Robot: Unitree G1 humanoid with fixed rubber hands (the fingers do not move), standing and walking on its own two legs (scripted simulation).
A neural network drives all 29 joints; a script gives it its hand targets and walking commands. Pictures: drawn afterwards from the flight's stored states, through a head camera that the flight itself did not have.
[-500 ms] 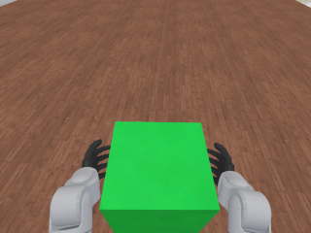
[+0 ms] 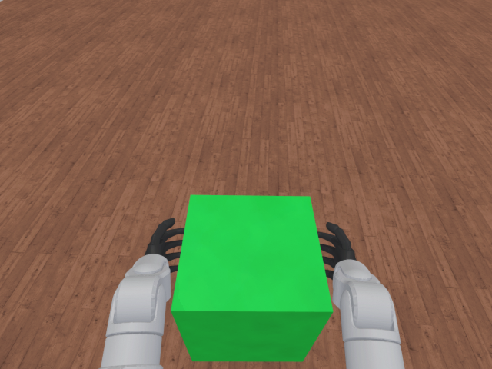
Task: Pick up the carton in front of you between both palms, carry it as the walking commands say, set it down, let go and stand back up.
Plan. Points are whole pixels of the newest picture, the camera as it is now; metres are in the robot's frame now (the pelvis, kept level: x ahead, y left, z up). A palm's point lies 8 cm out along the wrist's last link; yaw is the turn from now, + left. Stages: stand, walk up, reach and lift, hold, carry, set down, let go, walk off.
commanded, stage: carry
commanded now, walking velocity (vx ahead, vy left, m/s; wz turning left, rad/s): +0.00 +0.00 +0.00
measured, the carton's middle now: (249, 282) +0.28 +0.00 -0.04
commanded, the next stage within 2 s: hold in 1.00 s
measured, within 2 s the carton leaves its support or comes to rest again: neither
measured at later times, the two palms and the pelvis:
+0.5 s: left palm (161, 270) +0.26 +0.14 +0.04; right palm (349, 276) +0.26 -0.16 +0.04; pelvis -0.03 -0.01 +0.00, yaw +0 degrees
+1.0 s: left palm (165, 275) +0.25 +0.13 +0.04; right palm (356, 281) +0.25 -0.16 +0.04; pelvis -0.04 -0.01 +0.00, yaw +0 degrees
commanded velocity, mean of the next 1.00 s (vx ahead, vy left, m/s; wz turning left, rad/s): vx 0.00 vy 0.00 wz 0.00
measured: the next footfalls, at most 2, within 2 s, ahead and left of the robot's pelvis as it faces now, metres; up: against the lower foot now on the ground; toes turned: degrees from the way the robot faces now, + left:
none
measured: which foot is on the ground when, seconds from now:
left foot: down 0.00-1.00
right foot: down 0.00-1.00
